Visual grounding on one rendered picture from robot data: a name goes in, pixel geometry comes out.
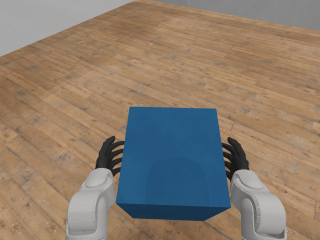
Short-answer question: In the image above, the robot left forearm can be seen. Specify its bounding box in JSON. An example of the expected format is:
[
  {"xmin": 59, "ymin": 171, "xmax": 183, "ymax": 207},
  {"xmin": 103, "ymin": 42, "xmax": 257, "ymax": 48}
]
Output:
[{"xmin": 65, "ymin": 168, "xmax": 116, "ymax": 240}]

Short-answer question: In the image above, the robot left hand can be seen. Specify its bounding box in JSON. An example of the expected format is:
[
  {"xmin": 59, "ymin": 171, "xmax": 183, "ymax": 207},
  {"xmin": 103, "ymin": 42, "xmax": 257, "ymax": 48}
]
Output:
[{"xmin": 95, "ymin": 136, "xmax": 125, "ymax": 177}]

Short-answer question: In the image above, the robot right forearm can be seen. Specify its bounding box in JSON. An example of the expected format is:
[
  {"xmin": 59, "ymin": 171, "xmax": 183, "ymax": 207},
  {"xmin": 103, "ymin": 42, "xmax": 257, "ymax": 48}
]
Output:
[{"xmin": 230, "ymin": 169, "xmax": 287, "ymax": 240}]

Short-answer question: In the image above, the robot right hand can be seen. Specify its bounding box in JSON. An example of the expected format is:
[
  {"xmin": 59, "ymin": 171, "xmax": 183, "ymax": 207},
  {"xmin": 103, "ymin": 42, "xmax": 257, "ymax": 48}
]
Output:
[{"xmin": 221, "ymin": 137, "xmax": 250, "ymax": 182}]

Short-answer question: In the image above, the carton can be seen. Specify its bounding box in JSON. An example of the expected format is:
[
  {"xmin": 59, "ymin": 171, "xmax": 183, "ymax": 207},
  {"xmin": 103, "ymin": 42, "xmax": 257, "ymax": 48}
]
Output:
[{"xmin": 116, "ymin": 106, "xmax": 231, "ymax": 221}]

